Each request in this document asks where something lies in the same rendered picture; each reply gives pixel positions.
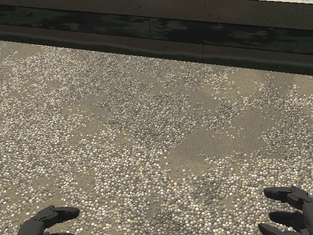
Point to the right robot hand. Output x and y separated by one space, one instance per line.
301 222

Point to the left robot hand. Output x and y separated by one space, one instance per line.
47 218

